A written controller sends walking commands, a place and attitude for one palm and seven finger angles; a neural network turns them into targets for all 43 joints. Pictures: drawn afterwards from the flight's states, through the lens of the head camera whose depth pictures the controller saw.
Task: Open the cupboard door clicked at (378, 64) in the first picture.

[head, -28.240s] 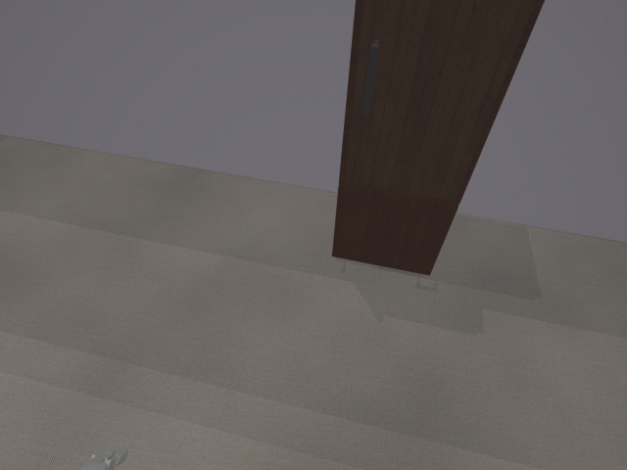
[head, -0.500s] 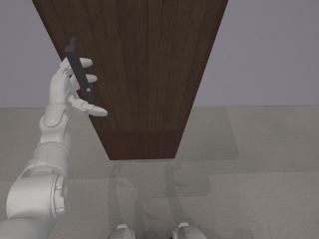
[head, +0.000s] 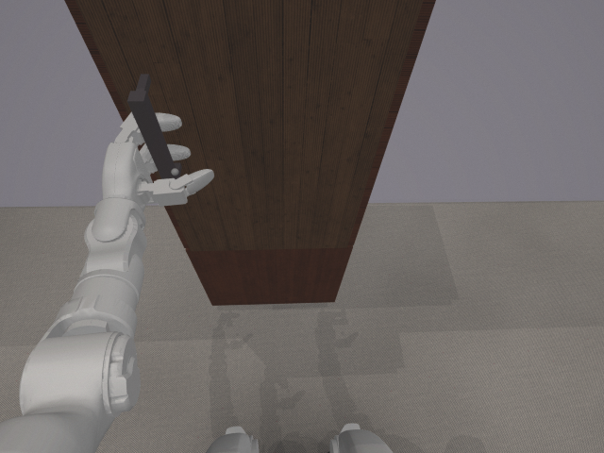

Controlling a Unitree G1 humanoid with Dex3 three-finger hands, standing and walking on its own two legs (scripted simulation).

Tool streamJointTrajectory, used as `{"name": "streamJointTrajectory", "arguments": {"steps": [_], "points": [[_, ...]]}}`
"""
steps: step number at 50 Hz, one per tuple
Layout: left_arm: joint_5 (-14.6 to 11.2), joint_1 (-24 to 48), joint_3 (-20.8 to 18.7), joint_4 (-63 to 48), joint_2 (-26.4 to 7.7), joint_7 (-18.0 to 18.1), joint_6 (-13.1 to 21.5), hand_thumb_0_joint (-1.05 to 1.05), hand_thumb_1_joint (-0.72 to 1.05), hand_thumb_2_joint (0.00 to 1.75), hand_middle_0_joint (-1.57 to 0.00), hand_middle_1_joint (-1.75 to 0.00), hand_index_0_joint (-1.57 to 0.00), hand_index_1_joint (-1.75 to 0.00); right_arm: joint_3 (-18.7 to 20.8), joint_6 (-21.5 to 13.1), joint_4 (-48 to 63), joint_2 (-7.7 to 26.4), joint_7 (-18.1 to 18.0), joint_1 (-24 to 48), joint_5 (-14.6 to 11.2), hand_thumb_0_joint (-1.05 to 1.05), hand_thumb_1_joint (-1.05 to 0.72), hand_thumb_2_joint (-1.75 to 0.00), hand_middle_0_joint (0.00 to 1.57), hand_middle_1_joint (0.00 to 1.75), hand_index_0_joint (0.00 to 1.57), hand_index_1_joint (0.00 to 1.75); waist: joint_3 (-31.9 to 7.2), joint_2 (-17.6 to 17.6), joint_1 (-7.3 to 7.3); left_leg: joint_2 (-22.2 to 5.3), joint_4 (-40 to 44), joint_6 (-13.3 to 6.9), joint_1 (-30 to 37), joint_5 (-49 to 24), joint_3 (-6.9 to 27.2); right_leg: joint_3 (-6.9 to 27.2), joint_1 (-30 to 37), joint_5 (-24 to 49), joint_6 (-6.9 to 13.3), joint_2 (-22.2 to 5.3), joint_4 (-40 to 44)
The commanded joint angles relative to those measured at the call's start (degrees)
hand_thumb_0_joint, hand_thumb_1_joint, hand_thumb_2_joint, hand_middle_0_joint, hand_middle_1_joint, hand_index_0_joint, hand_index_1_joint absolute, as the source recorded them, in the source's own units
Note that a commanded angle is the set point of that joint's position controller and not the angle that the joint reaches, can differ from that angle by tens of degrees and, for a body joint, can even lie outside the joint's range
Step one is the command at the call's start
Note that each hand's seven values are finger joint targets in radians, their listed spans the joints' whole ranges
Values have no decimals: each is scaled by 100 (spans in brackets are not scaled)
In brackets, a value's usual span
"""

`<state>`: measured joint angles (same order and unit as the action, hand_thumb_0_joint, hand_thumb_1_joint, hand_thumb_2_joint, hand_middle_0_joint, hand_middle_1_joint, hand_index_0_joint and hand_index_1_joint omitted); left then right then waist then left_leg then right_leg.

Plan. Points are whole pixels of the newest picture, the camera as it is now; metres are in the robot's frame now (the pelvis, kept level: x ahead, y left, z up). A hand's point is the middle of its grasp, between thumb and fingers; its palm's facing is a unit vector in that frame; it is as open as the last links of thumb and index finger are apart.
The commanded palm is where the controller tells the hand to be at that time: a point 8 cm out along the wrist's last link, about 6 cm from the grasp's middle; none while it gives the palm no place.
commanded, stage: close the thumb around the handle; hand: left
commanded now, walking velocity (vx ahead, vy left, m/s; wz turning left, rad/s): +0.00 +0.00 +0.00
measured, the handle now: (161, 140) +0.52 +0.18 +0.08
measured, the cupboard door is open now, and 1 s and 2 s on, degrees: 0 23 44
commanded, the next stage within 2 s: pull the door open along its arc in 0.32 s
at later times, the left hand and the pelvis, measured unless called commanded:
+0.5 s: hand (173, 172) +0.47 +0.16 +0.08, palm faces +0.00 -1.00 -0.01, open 5.6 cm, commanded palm +0.43 +0.20 +0.08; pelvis +0.00 -0.01 +0.00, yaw +0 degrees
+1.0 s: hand (197, 247) +0.35 +0.11 +0.08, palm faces +0.14 -0.98 +0.10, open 6.0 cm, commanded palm +0.30 +0.16 +0.08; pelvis +0.01 +0.00 +0.02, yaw +0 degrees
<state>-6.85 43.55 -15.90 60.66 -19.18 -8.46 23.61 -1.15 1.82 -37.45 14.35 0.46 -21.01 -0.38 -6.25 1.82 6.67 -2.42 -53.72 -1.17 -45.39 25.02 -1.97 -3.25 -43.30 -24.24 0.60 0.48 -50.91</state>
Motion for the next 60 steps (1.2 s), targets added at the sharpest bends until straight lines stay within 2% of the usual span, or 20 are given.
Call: {"name": "streamJointTrajectory", "arguments": {"steps": [1,6,11,15,18,21,22,27,33,39,42,43,44,45,48,50,52,54,56,60], "points": [[-56,2523,-83,-1467,-1020,-105,464,0,62,78,-38,-132,-38,-132,375,-131,443,925,-67,-620,7,0,-90,-90,20,30,20,30,-2496,297,84,178,531,3,1969,-2360,341,103,816,2233,56,238,504],[-98,2491,-1,-1335,-919,-129,429,0,90,90,-40,-135,-40,-135,365,-129,428,921,-67,-589,-4,0,-90,-90,20,30,20,30,-2188,225,136,183,551,-7,1813,-2131,323,109,740,2112,45,239,567],[-75,2524,-121,-1265,-1076,-141,421,0,90,90,-40,-135,-40,-135,382,-140,407,948,-85,-624,6,0,-90,-90,20,30,20,30,-2290,204,116,199,542,-17,1776,-2091,312,134,812,2124,43,223,560],[-63,2616,75,-1186,-890,-181,406,0,90,90,-40,-135,-40,-135,362,-138,395,928,-82,-600,-1,0,-90,-90,20,30,20,30,-2234,285,185,197,506,-20,1815,-2103,329,127,662,2093,43,226,546],[-60,2649,-144,-1083,-1170,-169,377,0,90,90,-40,-135,-40,-135,366,-129,395,971,-105,-667,14,0,-90,-90,20,30,20,30,-2206,80,174,225,512,-51,1603,-2011,322,162,837,2126,38,227,547],[-65,2627,-21,-1283,-1001,-222,408,0,90,90,-40,-135,-40,-135,368,-142,433,927,-93,-620,3,0,-90,-90,20,30,20,30,-2465,314,131,220,502,-22,1828,-2219,326,148,841,2240,42,213,511],[-62,2534,-297,-1223,-1345,-219,404,0,90,90,-40,-135,-40,-135,374,-130,416,967,-104,-621,8,0,-90,-90,20,30,20,30,-2458,299,67,213,481,-25,1766,-2178,305,173,894,2238,44,212,521],[-161,1782,-226,-1729,-1184,-297,406,0,90,90,-40,-135,-40,-135,364,-110,627,918,-68,-501,-21,0,-90,-90,20,30,20,30,-2693,352,-117,221,565,-21,1874,-2435,255,156,1242,2518,63,221,511],[-367,289,-132,-2611,-900,-317,284,0,90,90,-40,-135,-40,-135,389,-105,946,866,-29,-282,-96,0,-90,-90,20,30,20,30,-2522,23,-349,229,749,-61,1757,-2588,128,160,1829,2908,72,221,616],[-541,-1644,221,-4095,-308,-249,143,0,90,90,-40,-135,-40,-135,396,-216,1243,728,33,55,-154,0,-90,-90,20,30,20,30,-2202,70,-563,206,954,-60,1944,-2883,11,133,2093,3210,46,168,728],[-545,-2037,481,-4629,-44,-132,26,0,90,90,-40,-135,-40,-135,391,-260,1301,701,38,238,-162,0,-90,-90,20,30,20,30,-1758,-75,-511,208,1052,-43,1925,-2561,28,78,2002,2978,27,173,812],[-882,-2014,-251,-5112,76,666,-38,0,90,90,-40,-135,-40,-135,399,-315,1339,522,30,492,-140,0,-90,-90,20,30,20,30,-1696,-30,-981,232,1096,21,1785,-2623,11,-5,2103,2792,43,178,874],[-689,-2423,409,-5133,737,1047,-141,0,90,90,-40,-135,-40,-135,353,-376,1353,471,84,533,-99,0,-90,-90,20,30,20,30,-1537,26,-798,237,1153,56,1901,-2483,-5,-53,1990,2630,26,175,886],[-608,-2608,555,-5145,933,1312,-197,0,90,90,-40,-135,-40,-135,359,-412,1310,487,109,530,-93,0,-90,-90,20,30,20,30,-1288,-185,-702,188,1150,88,1893,-2429,60,-117,1805,2472,17,168,900],[-195,-3092,890,-5989,1200,2041,-226,0,90,90,-40,-135,-40,-135,376,-467,1354,437,170,630,52,0,-90,-90,20,30,20,30,-1632,-117,-804,182,1106,104,2115,-2748,82,-102,1983,2604,39,125,779],[99,-3337,1384,-6421,1684,2521,-312,0,90,90,-40,-135,-40,-135,368,-479,1387,355,232,733,123,0,-90,-90,20,30,20,30,-1691,-97,-759,168,1054,116,2224,-2856,70,-96,1934,2671,33,80,744],[446,-3507,1776,-6703,2012,3009,-441,0,90,90,-40,-135,-40,-135,358,-449,1423,310,260,839,197,0,-90,-90,20,30,20,30,-1561,-98,-733,160,1057,126,2183,-2657,92,-102,1877,2510,45,58,724],[722,-3733,2155,-6748,2398,3505,-648,0,90,90,-40,-135,-40,-135,352,-412,1467,286,258,951,264,0,-90,-90,20,30,20,30,-1341,-465,-649,157,1051,100,2058,-2320,144,-113,1817,2287,33,49,791],[1160,-3652,2447,-6845,2632,3998,-866,0,90,90,-40,-135,-40,-135,335,-355,1475,247,256,1089,336,0,-90,-90,20,30,20,30,-1298,-324,-649,162,1017,110,1969,-2051,197,-113,1677,1972,70,38,737],[1687,-3832,3149,-7004,3031,4216,-1207,0,90,90,-40,-135,-40,-135,311,-258,1541,171,179,1255,390,0,-90,-90,20,30,20,30,-1251,-347,-524,167,948,80,2001,-1769,227,-93,1623,1762,121,13,822]]}}
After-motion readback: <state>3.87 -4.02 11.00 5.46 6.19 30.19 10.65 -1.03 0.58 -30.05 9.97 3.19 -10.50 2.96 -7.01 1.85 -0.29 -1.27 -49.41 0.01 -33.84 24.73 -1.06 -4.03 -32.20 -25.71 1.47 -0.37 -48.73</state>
